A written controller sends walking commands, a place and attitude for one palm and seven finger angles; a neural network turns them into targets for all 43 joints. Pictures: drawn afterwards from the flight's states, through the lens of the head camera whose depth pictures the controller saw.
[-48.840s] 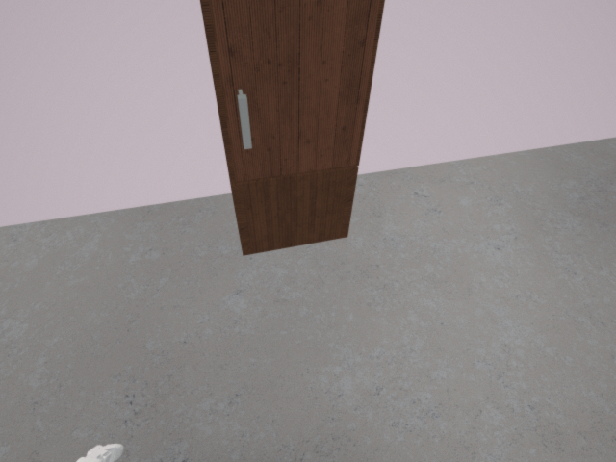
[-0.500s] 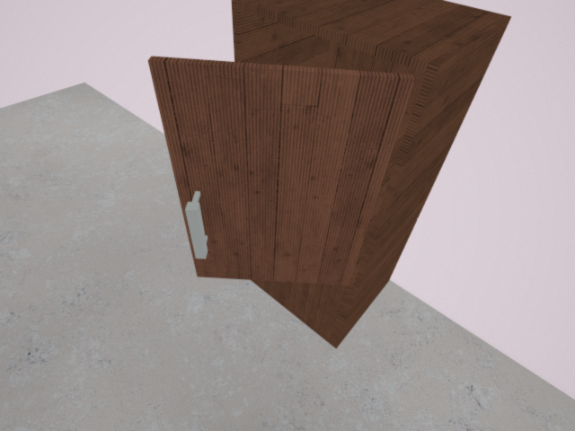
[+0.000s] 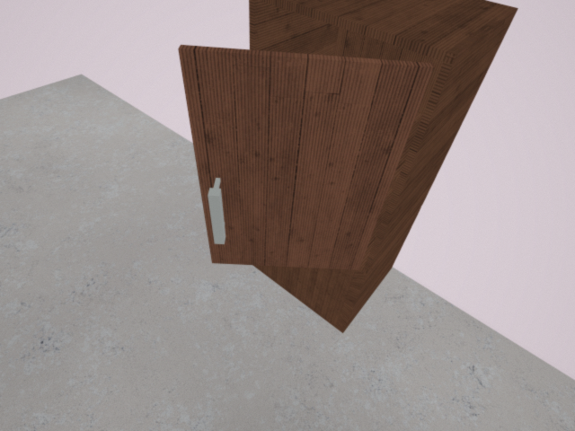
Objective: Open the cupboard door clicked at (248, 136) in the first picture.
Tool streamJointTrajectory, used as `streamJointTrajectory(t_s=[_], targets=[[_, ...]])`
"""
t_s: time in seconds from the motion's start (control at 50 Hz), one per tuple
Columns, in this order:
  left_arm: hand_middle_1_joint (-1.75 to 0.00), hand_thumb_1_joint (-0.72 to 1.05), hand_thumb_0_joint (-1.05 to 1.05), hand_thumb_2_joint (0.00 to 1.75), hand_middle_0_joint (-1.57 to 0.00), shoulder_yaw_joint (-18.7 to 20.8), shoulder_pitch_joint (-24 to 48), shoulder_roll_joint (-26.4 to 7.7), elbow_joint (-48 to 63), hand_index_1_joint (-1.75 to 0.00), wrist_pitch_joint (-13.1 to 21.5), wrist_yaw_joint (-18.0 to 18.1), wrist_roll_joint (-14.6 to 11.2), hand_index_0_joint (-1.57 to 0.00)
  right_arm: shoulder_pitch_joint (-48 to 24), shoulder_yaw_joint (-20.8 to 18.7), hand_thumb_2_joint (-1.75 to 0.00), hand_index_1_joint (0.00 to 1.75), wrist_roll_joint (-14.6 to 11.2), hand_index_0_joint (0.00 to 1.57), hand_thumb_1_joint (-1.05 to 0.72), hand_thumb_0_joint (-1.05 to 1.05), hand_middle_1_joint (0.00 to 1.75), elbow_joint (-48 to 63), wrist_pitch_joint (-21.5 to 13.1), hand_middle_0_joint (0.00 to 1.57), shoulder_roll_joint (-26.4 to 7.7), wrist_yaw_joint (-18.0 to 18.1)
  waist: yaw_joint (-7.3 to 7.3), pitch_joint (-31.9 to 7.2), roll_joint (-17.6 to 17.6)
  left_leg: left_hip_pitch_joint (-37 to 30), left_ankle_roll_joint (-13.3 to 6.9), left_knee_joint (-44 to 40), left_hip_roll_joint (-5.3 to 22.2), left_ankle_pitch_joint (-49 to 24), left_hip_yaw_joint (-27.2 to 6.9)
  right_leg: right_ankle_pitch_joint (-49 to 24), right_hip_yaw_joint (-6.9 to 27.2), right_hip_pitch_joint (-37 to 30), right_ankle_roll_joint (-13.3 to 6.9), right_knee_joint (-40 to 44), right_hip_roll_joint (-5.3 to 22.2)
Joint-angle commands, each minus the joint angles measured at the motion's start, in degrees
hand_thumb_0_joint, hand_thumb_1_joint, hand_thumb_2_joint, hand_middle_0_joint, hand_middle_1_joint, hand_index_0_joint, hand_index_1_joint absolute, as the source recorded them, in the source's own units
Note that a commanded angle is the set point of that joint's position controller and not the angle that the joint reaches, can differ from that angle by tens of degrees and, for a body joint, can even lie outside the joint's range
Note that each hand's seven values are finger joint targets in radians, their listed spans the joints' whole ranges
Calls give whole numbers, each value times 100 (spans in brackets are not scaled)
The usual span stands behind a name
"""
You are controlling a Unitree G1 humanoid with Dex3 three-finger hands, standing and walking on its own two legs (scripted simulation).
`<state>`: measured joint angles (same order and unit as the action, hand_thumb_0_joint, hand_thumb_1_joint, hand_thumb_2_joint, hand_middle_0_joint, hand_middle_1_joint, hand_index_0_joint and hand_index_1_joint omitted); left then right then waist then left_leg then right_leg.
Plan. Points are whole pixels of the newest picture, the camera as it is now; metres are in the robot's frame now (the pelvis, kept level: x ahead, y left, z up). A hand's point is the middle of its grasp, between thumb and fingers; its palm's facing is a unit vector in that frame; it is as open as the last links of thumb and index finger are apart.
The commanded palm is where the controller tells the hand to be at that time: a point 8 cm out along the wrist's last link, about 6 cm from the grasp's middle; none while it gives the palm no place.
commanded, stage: come to a stop and stand still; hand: left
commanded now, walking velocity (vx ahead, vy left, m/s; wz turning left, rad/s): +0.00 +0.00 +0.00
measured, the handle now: (218, 211) +0.59 +0.19 -0.11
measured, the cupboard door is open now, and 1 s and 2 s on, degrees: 39 39 39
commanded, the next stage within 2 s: look again from close up in 0.86 s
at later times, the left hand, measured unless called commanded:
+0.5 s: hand out of the picture -0.09 +0.15 -0.18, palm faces +0.07 -0.98 -0.16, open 7.4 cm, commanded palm none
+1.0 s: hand out of the picture -0.03 +0.16 -0.18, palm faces +0.03 -0.98 -0.17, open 7.4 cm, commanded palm none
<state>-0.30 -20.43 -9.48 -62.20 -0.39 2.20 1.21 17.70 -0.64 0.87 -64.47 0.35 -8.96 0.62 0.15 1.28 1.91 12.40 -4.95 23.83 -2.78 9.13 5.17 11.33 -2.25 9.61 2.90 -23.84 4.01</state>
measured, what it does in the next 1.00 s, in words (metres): stands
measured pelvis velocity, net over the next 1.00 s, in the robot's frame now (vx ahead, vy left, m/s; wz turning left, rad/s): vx -0.01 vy -0.01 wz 0.00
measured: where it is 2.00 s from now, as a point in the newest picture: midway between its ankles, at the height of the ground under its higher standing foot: outside the picture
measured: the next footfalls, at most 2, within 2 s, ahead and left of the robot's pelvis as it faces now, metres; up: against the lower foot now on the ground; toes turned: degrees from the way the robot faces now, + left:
none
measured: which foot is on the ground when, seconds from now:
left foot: down 0.00-1.00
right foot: down 0.00-1.00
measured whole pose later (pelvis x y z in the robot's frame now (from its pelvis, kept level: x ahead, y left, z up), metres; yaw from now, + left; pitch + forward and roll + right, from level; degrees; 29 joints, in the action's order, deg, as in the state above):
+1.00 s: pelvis -0.01 -0.01 +0.00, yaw +0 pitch -1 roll -1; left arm 0.8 -20.4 -8.6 -62.1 0.6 2.0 1.6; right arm 16.8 -1.9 0.9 -64.0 0.0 -8.6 0.8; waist 0.0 0.8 1.0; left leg 16.2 -3.9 25.1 -1.9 8.5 4.9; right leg 11.3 0.3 13.8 1.7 -25.8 1.6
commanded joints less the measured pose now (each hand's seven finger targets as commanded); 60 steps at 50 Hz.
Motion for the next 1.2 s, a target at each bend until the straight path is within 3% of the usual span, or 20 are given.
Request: streamJointTrajectory(t_s=[0.0, 0.18, 0.4, 0.46, 0.58, 0.72, 0.78, 0.92, 1.18], targets=[[-30, 90, 0, 90, -20, 76, -549, -360, 100, -30, 57, 38, 39, -20, 47, -173, -90, 30, -22, 20, -90, 0, 30, 287, -83, 20, -730, 41, 54, 497, -383, 748, 215, -1291, 978, 1959, -1285, 449, 183, 122, -276, 197, 126], [-30, 90, 0, 90, -20, 100, -844, -162, -21, -30, 46, 52, 74, -20, 144, -234, -90, 30, -31, 20, -90, 0, 30, 261, -57, 20, -615, 64, 63, 542, -456, 839, 204, -1390, 1020, 2216, -1327, 478, 166, 245, -274, 46, 50], [-30, 90, 0, 90, -20, 141, -1009, -124, -35, -30, 86, 53, 86, -20, 164, -265, -90, 30, -25, 20, -90, 0, 30, 299, -14, 20, -514, 47, 21, 600, -155, 699, 241, -1101, 861, 2164, -1204, 1139, 506, 819, -321, 299, 56], [-30, 90, 0, 90, -20, 148, -957, -170, 7, -30, 113, 49, 77, -20, 193, -256, -90, 30, -27, 20, -90, 0, 30, 301, -14, 20, -466, 42, -18, 584, 91, 556, 254, -868, 781, 1857, -1096, 1362, 712, 1026, -362, 506, 128], [-30, 90, 0, 90, -20, 160, -885, -225, 39, -30, 126, 42, 73, -20, 187, -242, -90, 30, -25, 20, -90, 0, 30, 281, -47, 20, -490, 49, -23, 515, -228, 551, 264, -909, 834, 1930, -1140, 1307, 713, 1020, -366, 426, 76], [-30, 90, 0, 90, -20, 182, -815, -317, 60, -30, 144, 20, 63, -20, 144, -243, -90, 30, -19, 20, -90, 0, 30, 287, -64, 20, -533, 49, 2, 532, -126, 577, 281, -765, 788, 1779, -1071, 1440, 811, 1056, -399, 531, 137], [-30, 90, 0, 90, -20, 181, -665, -361, 100, -30, 164, 25, 56, -20, 146, -234, -90, 30, -19, 20, -90, 0, 30, 271, -87, 20, -551, 52, -24, 499, -134, 491, 278, -739, 811, 1537, -1086, 1201, 828, 1014, -421, 512, 141], [-30, 90, 0, 90, -20, 195, -527, -457, 136, -30, 152, 10, 59, -20, 58, -243, -90, 30, -13, 20, -90, 0, 30, 274, -103, 20, -681, 49, 11, 485, -254, 612, 265, -918, 888, 1772, -1185, 1073, 733, 838, -404, 409, 101], [-30, 90, 0, 90, -20, 186, -74, -723, 178, -30, 199, -2, 33, -20, -248, -235, -90, 30, -33, 20, -90, 0, 30, 261, -205, 20, -944, 47, -5, 63, -260, 48, 265, -871, 979, 758, -1157, 62, 668, 443, -407, 373, 181]])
